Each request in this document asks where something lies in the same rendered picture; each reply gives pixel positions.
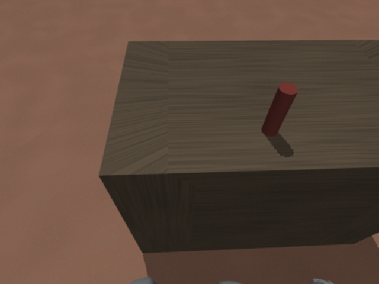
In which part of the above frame can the can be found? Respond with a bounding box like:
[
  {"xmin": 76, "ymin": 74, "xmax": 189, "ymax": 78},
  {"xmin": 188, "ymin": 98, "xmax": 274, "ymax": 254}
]
[{"xmin": 261, "ymin": 83, "xmax": 298, "ymax": 137}]

